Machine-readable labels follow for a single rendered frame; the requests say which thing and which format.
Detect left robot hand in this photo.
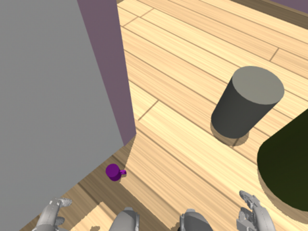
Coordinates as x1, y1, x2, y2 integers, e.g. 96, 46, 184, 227
36, 196, 72, 231

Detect right robot hand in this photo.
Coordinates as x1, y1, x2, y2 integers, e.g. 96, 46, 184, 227
236, 191, 276, 231

